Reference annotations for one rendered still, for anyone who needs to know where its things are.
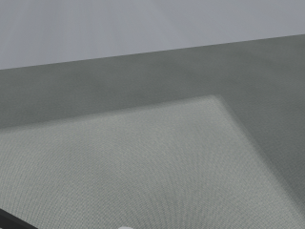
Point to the table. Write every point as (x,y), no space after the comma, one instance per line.
(9,221)

